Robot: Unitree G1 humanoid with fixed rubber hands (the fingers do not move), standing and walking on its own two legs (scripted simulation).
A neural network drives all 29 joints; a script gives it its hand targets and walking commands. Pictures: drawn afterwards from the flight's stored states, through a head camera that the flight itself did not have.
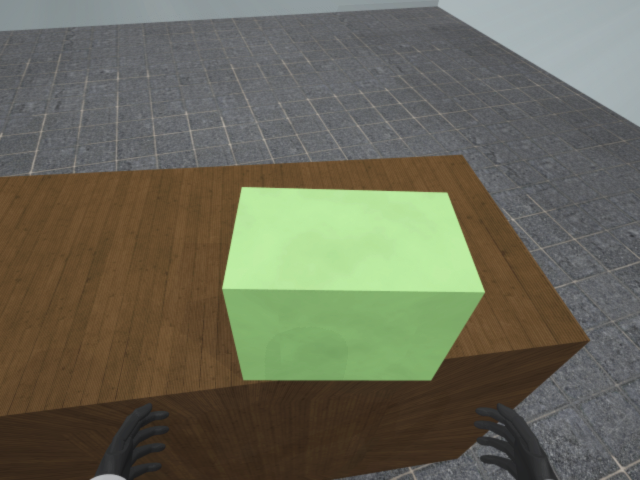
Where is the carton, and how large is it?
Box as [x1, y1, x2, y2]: [222, 187, 484, 380]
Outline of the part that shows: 242,187 222,290 243,379 430,380 484,292 447,193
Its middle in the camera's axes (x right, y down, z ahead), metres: +0.03 +0.07 +0.53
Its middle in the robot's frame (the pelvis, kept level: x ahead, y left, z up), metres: +0.36 -0.02 +0.04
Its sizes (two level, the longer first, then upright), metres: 0.274 0.163 0.222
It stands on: a pedestal, 0.71 m high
